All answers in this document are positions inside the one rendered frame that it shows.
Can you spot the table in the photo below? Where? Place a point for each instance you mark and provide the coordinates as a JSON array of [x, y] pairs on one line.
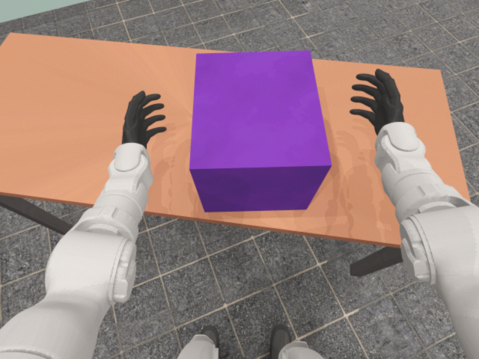
[[62, 107]]

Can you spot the robot left upper arm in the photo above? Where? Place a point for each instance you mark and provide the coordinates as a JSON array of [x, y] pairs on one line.
[[90, 272]]

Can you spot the carton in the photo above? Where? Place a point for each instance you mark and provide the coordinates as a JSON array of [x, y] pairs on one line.
[[258, 137]]

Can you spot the right robot forearm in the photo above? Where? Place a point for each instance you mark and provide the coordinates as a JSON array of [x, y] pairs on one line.
[[407, 177]]

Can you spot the left robot hand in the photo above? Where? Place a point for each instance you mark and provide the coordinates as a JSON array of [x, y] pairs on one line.
[[135, 125]]

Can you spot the robot left shin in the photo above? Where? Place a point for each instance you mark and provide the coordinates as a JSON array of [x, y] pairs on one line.
[[202, 337]]

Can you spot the left robot forearm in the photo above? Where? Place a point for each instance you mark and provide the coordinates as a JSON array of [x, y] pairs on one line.
[[121, 204]]

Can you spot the robot right upper arm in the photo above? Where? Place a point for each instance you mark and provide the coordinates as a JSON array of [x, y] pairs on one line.
[[441, 248]]

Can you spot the right robot hand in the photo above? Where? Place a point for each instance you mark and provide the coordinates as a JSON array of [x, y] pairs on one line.
[[387, 107]]

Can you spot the left robot thigh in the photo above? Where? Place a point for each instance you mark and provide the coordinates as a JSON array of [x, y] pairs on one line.
[[199, 349]]

